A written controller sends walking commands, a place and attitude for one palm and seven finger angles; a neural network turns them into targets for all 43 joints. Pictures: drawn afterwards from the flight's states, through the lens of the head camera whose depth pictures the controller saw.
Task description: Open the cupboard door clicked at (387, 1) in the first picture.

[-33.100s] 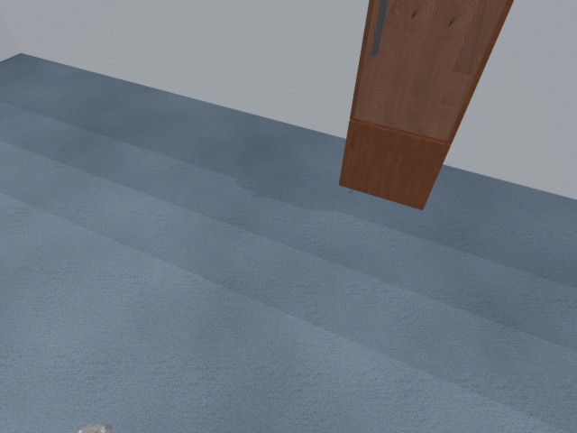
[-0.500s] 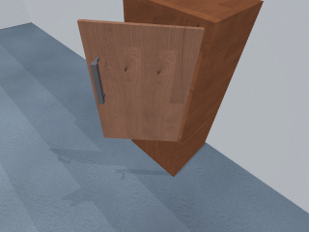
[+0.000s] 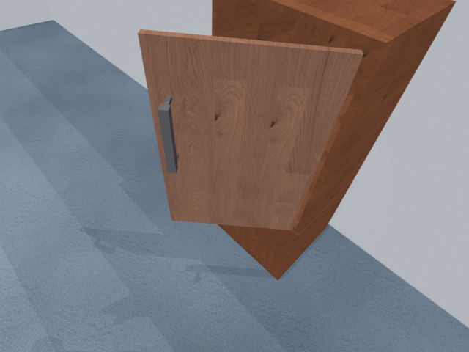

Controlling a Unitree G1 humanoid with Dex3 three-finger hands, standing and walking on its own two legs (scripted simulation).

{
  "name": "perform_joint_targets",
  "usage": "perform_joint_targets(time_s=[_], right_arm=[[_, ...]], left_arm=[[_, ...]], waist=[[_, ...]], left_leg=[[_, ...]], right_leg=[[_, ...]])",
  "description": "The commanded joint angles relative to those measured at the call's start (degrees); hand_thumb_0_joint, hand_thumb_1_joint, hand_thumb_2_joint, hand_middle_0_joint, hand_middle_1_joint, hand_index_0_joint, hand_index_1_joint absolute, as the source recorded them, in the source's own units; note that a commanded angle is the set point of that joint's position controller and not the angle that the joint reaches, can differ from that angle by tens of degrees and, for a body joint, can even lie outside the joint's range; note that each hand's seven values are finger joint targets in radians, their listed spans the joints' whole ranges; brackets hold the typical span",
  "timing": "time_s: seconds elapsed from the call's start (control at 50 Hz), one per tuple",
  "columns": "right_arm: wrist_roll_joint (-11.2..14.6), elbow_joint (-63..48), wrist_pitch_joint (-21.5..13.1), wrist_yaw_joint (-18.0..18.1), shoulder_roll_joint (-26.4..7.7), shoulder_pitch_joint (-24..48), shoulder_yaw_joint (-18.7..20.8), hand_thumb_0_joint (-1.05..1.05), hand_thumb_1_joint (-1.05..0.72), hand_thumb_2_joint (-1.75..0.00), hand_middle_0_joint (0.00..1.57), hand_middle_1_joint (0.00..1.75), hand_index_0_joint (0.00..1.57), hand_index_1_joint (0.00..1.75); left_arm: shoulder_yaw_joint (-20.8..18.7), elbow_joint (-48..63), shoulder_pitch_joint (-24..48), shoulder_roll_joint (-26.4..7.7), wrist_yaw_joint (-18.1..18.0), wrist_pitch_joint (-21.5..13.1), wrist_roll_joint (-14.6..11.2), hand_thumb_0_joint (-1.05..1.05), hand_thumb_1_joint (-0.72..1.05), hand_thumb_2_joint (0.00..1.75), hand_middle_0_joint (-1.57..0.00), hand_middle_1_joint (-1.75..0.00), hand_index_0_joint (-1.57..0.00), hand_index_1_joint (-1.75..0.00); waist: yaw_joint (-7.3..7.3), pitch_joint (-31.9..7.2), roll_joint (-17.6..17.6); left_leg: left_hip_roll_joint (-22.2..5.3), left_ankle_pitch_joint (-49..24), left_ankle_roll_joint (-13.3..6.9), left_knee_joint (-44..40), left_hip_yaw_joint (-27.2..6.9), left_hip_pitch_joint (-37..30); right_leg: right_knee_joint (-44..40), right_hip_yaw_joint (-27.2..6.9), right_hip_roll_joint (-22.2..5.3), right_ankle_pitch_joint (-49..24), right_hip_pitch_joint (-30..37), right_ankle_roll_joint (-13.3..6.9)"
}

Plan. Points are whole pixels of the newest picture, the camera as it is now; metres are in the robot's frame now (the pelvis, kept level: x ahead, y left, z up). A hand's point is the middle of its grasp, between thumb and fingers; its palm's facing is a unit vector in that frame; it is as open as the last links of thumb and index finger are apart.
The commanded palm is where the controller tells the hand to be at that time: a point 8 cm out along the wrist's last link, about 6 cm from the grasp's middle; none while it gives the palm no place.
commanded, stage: come to a stop and stand still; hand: left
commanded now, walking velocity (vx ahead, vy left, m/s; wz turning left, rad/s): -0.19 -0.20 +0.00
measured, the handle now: (170, 136) +0.53 +0.18 +0.06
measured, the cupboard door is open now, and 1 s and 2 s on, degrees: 42 42 42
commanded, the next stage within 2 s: look again from close up in 1.88 s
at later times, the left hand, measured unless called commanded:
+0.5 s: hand out of the picture +0.00 +0.16 -0.16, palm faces +0.02 -0.98 -0.20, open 7.3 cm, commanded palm none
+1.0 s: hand out of the picture -0.07 +0.18 -0.16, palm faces -0.01 -0.98 -0.19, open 7.4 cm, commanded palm none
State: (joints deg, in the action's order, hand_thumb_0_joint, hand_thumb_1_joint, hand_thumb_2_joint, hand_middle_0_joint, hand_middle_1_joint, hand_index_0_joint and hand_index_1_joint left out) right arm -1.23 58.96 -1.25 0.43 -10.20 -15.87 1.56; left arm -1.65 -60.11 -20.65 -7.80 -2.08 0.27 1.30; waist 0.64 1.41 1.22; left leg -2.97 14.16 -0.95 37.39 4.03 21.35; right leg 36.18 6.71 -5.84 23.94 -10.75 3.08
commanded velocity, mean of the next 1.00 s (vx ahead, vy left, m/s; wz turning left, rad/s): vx -0.02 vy -0.02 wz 0.00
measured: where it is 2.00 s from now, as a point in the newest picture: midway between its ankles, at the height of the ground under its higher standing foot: outside the picture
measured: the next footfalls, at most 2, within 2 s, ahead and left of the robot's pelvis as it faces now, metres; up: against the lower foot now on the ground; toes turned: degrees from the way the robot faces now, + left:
right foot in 0.32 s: +0.01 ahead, -0.12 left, +0.00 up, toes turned -5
left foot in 0.52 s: +0.02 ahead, +0.10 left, +0.00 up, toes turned +0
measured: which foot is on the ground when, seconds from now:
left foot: down 0.00-0.32, up 0.34-0.50, down 0.52-1.00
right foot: up 0.00-0.30, down 0.32-1.00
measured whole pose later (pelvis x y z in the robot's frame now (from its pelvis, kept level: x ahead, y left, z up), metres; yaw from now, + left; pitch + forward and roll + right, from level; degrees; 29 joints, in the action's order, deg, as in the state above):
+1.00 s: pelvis -0.06 +0.02 +0.01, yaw -2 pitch -2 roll -1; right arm -1.4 59.6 -0.3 0.4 -7.7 -20.4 -0.1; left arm 0.2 -62.0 -20.4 -7.7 -2.3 0.0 1.4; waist -0.9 -0.6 -1.1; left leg 1.3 15.0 -3.3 32.7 3.0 16.3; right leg 31.3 3.4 -2.0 14.1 -15.6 0.0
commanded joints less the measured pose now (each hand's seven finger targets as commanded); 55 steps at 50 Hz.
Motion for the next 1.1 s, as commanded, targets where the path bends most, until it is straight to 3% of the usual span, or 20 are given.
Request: perform_joint_targets(time_s=[0.0,0.04,0.1,0.2,0.26,0.28,0.3,0.32,0.38,0.46,0.5,0.54,0.72,0.74,0.76,0.8,0.84,0.92,0.96,1.08], right_arm=[[-0.3,-2.0,-0.8,1.7,-8.8,-3.5,1.5,0.00,-0.90,-0.90,0.20,0.30,0.20,0.30],[-0.2,-2.0,-0.6,2.4,-7.6,-2.6,1.4,0.00,-0.90,-0.90,0.20,0.30,0.20,0.30],[-0.2,-2.7,0.3,2.8,-9.6,-1.9,2.7,0.00,-0.90,-0.90,0.20,0.30,0.20,0.30],[-0.5,-4.4,1.1,2.4,-8.7,2.7,3.2,0.00,-0.90,-0.90,0.20,0.30,0.20,0.30],[0.0,-5.2,2.0,1.4,-6.1,4.0,2.9,0.00,-0.90,-0.90,0.20,0.30,0.20,0.30],[0.5,-5.7,2.5,0.9,-2.1,3.6,2.1,0.00,-0.90,-0.90,0.20,0.30,0.20,0.30],[0.5,-6.6,3.2,0.4,-0.6,4.2,1.7,0.00,-0.90,-0.90,0.20,0.30,0.20,0.30],[0.2,-6.2,3.6,0.1,-1.7,5.9,1.9,0.00,-0.90,-0.90,0.20,0.30,0.20,0.30],[0.2,-3.0,3.3,-0.1,-1.2,1.3,1.7,0.00,-0.90,-0.90,0.20,0.30,0.20,0.30],[0.4,-0.2,1.5,0.6,0.0,-2.4,0.2,0.00,-0.90,-0.90,0.20,0.30,0.20,0.30],[0.1,0.0,0.4,1.2,-2.6,-0.8,-0.2,0.00,-0.90,-0.90,0.20,0.30,0.20,0.30],[0.2,1.3,-0.1,1.3,-2.4,-0.2,-0.7,0.00,-0.90,-0.90,0.20,0.30,0.20,0.30],[0.4,4.2,0.6,1.2,-1.0,-4.8,-0.8,0.00,-0.90,-0.90,0.20,0.30,0.20,0.30],[0.5,0.3,-0.4,0.7,-4.2,3.2,-0.7,0.00,-0.90,-0.90,0.20,0.30,0.20,0.30],[0.6,-1.0,0.8,0.4,-0.7,-1.9,-0.7,0.00,-0.90,-0.90,0.20,0.30,0.20,0.30],[0.0,-0.8,1.3,-0.2,-0.9,-6.1,-0.5,0.00,-0.90,-0.90,0.20,0.30,0.20,0.30],[0.0,-0.8,0.9,-0.1,-0.9,-8.6,-0.5,0.00,-0.90,-0.90,0.20,0.30,0.20,0.30],[-0.3,-2.8,-0.1,0.5,-3.2,-5.7,-0.5,0.00,-0.90,-0.90,0.20,0.30,0.20,0.30],[0.0,-3.6,-0.4,0.7,-4.8,-3.3,-0.1,0.00,-0.90,-0.90,0.20,0.30,0.20,0.30],[0.1,-2.4,-0.8,0.7,-5.0,-3.5,-0.1,0.00,-0.90,-0.90,0.20,0.30,0.20,0.30]], left_arm=[[-0.7,3.1,-3.2,-3.4,-0.3,0.5,-0.1,0.00,0.90,0.90,-0.20,-0.30,-0.20,-0.30],[-0.6,3.0,-2.5,-3.7,0.0,0.5,-0.3,0.00,0.90,0.90,-0.20,-0.30,-0.20,-0.30],[-1.0,4.7,-0.1,-4.3,0.5,1.2,-0.2,0.00,0.90,0.90,-0.20,-0.30,-0.20,-0.30],[-1.4,6.0,-1.4,-2.9,0.7,1.8,-0.1,0.00,0.90,0.90,-0.20,-0.30,-0.20,-0.30],[-1.7,5.1,-5.0,-4.2,0.5,1.1,0.5,0.00,0.90,0.90,-0.20,-0.30,-0.20,-0.30],[-1.5,5.8,-3.4,-7.2,0.2,0.4,0.9,0.00,0.90,0.90,-0.20,-0.30,-0.20,-0.30],[-1.6,7.3,0.2,-10.1,0.2,0.4,0.6,0.00,0.90,0.90,-0.20,-0.30,-0.20,-0.30],[-1.6,8.5,3.4,-10.3,0.0,0.0,0.5,0.00,0.90,0.90,-0.20,-0.30,-0.20,-0.30],[-1.2,8.7,7.7,-8.1,-0.1,-0.6,0.4,0.00,0.90,0.90,-0.20,-0.30,-0.20,-0.30],[-0.8,5.9,3.8,-7.5,0.3,-0.8,-0.4,0.00,0.90,0.90,-0.20,-0.30,-0.20,-0.30],[-0.1,4.8,1.4,-5.0,0.6,-0.9,-0.8,0.00,0.90,0.90,-0.20,-0.30,-0.20,-0.30],[0.0,2.7,1.6,-5.5,0.5,-0.9,-0.9,0.00,0.90,0.90,-0.20,-0.30,-0.20,-0.30],[0.6,-0.9,-0.5,-4.8,0.5,-1.1,-0.7,0.00,0.90,0.90,-0.20,-0.30,-0.20,-0.30],[1.4,-2.7,-5.3,-6.4,-1.9,-2.4,0.3,0.00,0.90,0.90,-0.20,-0.30,-0.20,-0.30],[1.0,-0.2,-1.5,-9.7,-1.3,-2.7,-0.3,0.00,0.90,0.90,-0.20,-0.30,-0.20,-0.30],[0.3,1.8,2.5,-9.7,-0.8,-2.9,-0.1,0.00,0.90,0.90,-0.20,-0.30,-0.20,-0.30],[0.3,2.2,3.0,-7.4,-0.7,-2.6,-0.1,0.00,0.90,0.90,-0.20,-0.30,-0.20,-0.30],[0.4,1.9,-1.3,-4.9,-0.4,-1.5,0.0,0.00,0.90,0.90,-0.20,-0.30,-0.20,-0.30],[0.7,1.3,-3.1,-4.1,-0.1,-1.4,0.2,0.00,0.90,0.90,-0.20,-0.30,-0.20,-0.30],[0.6,1.7,-2.3,-5.2,0.1,-1.7,0.2,0.00,0.90,0.90,-0.20,-0.30,-0.20,-0.30]], waist=[[-0.72,1.9,-12.6],[-1.10,-3.2,-12.7],[-2.08,-6.1,-9.3],[-0.28,-6.3,-10.0],[1.83,-3.0,-1.5],[0.89,0.1,9.1],[0.08,2.5,13.1],[0.52,3.4,11.9],[-2.21,3.6,8.4],[-1.58,0.8,1.8],[0.75,1.7,-5.7],[1.04,0.0,-7.3],[-0.05,3.8,-0.9],[2.92,5.3,-5.1],[-1.91,0.2,-4.0],[-3.45,0.0,1.6],[-4.07,2.4,2.3],[-0.94,5.7,-8.3],[0.69,6.1,-4.4],[0.22,5.3,-1.3]], left_leg=[[-16.7,-26.3,-9.4,-20.9,-20.8,-5.4],[-16.6,-44.6,-10.7,-16.3,-16.2,-12.6],[-17.3,-49.9,-11.8,-13.9,-13.2,-17.1],[-14.8,-29.1,-9.7,-16.0,-10.1,-9.0],[-8.4,1.3,-4.4,-13.1,-7.3,3.0],[-1.8,10.4,-0.5,-7.0,-3.0,6.1],[1.3,11.4,1.1,-1.0,-0.7,3.3],[1.0,11.4,0.7,6.4,-2.3,0.7],[1.0,7.1,0.6,10.5,-2.9,-1.3],[0.7,-1.6,1.0,-13.2,-3.1,-10.7],[-5.4,-8.7,-1.4,-17.3,-9.8,-7.7],[-5.1,-7.4,-1.5,-19.1,-9.8,-4.0],[-1.9,5.2,-0.4,-20.9,-7.4,-4.2],[-1.7,-0.6,1.7,-7.3,-3.4,-4.4],[0.7,5.8,1.4,-5.3,-4.0,-6.6],[0.9,4.5,0.7,-2.8,-2.8,-9.3],[0.4,3.5,0.2,-5.8,-4.1,-9.5],[-3.8,15.7,-2.2,-20.8,-13.2,3.1],[-4.5,19.0,-3.2,-23.6,-14.8,6.8],[-3.5,14.3,-2.9,-23.8,-13.0,2.5]], right_leg=[[10.0,-3.5,2.2,6.5,-8.9,-3.0],[12.9,-5.2,1.9,7.4,-10.7,-2.5],[13.4,-4.8,3.4,6.4,-12.7,-2.2],[6.1,-4.3,3.9,0.7,-5.8,-2.8],[-11.3,-4.7,2.8,-8.8,4.6,-3.3],[-19.5,-15.5,-5.0,-2.6,0.7,-6.3],[-26.0,-21.6,-12.2,7.4,-9.0,-10.5],[-27.7,-22.7,-12.0,10.4,-15.0,-11.8],[-23.4,-14.7,-7.1,-3.3,-13.3,-11.9],[-15.1,-11.8,-3.2,-9.5,-8.4,-8.8],[-14.1,-9.6,1.0,-12.2,-5.0,-5.2],[-13.2,-8.1,0.9,-15.0,1.9,-4.5],[-19.2,-9.2,0.0,-4.8,-1.3,-4.7],[-17.1,-12.3,-3.3,-23.5,-3.8,-4.5],[-21.2,-16.0,-6.2,-1.0,-6.4,-7.1],[-22.2,-14.4,-6.0,10.0,-12.7,-8.1],[-19.2,-11.8,-3.7,9.6,-16.5,-7.7],[-9.1,-6.2,2.5,0.1,-7.4,-5.3],[-7.8,-5.4,3.0,-4.6,-2.4,-4.9],[-10.6,-6.9,1.7,-6.8,-2.4,-5.1]])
